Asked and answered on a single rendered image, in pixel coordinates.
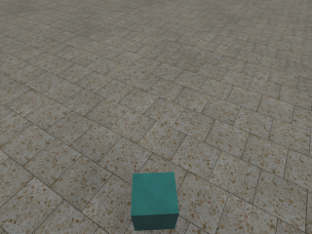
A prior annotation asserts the carton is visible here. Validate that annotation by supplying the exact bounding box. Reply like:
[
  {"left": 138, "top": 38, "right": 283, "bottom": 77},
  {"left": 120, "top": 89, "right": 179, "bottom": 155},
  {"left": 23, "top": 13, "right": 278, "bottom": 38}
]
[{"left": 131, "top": 172, "right": 179, "bottom": 231}]

